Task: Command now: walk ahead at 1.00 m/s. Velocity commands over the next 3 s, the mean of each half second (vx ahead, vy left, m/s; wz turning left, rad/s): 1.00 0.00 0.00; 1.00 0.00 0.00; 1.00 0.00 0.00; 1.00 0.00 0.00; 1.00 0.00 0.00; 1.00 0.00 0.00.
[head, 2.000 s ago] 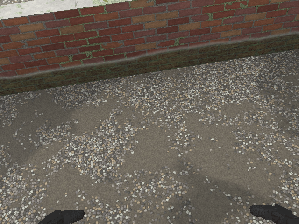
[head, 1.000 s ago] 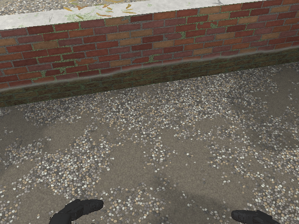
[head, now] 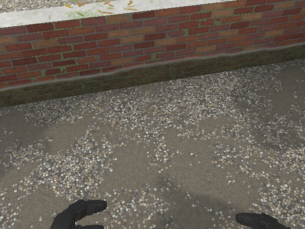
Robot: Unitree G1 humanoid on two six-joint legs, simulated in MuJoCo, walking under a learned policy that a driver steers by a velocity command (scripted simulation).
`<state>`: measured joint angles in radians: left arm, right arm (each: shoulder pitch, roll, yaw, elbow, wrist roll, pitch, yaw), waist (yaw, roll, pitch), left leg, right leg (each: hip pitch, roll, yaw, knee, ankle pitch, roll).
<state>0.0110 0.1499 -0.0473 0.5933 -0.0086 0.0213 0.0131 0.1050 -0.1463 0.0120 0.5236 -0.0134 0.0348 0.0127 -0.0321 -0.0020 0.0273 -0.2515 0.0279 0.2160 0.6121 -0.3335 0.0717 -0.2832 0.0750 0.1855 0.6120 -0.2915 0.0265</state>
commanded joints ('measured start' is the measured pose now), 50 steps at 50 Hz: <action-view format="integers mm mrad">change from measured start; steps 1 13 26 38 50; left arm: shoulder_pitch -118 -132 -127 -135 -139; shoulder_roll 64 61 61 60 59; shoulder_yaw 18 17 18 18 18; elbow -100 -99 -90 -88 -85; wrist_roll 3 4 5 5 6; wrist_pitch -16 -16 -11 -11 -9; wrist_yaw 1 2 4 5 5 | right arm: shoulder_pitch -89 -92 -85 -83 -81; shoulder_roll -65 -70 -62 -63 -62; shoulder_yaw -17 -15 -12 -10 -8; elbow -102 -103 -105 -107 -108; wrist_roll -3 -1 1 2 3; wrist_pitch -21 -20 -25 -25 -27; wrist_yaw -2 -1 -1 -1 0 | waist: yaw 5 6 2 -1 -2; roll -13 2 1 0 3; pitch -108 -92 -115 -111 -110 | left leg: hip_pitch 162 154 158 149 143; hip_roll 90 104 94 98 101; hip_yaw -128 -139 -136 -142 -147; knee -124 -137 -136 -143 -149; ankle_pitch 90 74 91 86 84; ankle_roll -51 -46 -48 -46 -44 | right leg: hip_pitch -114 -123 -95 -90 -84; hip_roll -38 -41 -42 -44 -45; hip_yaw -14 -26 -26 -33 -38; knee -84 -85 -84 -84 -84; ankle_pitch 235 206 220 214 209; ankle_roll -27 -23 -20 -15 -11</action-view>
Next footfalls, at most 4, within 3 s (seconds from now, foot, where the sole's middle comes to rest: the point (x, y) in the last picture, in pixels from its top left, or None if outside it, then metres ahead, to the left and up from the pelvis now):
none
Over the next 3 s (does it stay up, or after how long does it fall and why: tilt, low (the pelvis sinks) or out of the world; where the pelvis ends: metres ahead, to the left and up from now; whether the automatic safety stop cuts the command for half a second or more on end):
stays up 0.01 0.00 0.00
